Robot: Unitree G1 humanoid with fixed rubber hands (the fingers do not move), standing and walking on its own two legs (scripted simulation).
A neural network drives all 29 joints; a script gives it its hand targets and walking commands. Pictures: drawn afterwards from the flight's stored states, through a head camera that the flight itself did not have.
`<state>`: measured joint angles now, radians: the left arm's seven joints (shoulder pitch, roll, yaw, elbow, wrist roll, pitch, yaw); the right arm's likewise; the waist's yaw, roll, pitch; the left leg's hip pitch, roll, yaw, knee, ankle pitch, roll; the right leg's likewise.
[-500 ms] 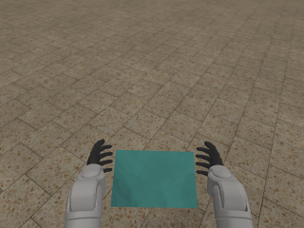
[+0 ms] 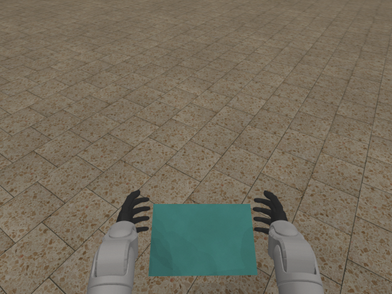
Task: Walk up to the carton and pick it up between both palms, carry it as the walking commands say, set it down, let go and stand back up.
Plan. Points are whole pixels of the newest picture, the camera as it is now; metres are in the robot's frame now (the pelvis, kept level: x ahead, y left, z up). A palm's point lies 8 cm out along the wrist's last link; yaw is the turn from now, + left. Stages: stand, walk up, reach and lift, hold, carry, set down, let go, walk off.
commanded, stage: hold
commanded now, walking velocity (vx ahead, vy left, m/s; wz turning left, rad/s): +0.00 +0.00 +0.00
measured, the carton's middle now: (201, 240) +0.30 +0.00 -0.09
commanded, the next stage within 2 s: set down in 0.52 s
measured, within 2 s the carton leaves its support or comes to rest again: neither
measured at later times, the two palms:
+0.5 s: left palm (120, 212) +0.28 +0.16 +0.06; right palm (279, 211) +0.29 -0.15 +0.06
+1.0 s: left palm (121, 222) +0.30 +0.17 +0.00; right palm (263, 220) +0.30 -0.14 +0.00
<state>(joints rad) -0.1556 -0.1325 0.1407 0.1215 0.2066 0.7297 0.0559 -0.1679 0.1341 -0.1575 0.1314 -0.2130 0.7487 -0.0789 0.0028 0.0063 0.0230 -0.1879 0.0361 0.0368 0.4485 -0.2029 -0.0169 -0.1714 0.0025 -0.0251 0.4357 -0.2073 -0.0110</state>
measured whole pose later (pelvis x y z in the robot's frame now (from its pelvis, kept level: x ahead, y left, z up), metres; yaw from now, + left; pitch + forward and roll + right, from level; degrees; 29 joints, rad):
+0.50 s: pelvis -0.01 +0.00 +0.00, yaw +1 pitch -12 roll +0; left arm -0.39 -0.17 0.34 0.40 0.33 0.72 0.00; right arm -0.40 0.13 -0.34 0.44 -0.31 0.71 0.01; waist 0.01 -0.01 0.04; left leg 0.00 -0.01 -0.02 0.37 -0.17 -0.01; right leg 0.01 0.02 0.04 0.39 -0.19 -0.01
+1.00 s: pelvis +0.00 +0.01 +0.00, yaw +1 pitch -1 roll +0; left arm -0.33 -0.17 0.36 0.43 0.36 0.53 -0.02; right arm -0.33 0.17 -0.33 0.45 -0.35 0.53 0.03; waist 0.00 -0.01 0.01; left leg -0.25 -0.03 -0.04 0.47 -0.21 0.00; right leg -0.24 0.02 0.06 0.49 -0.24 0.00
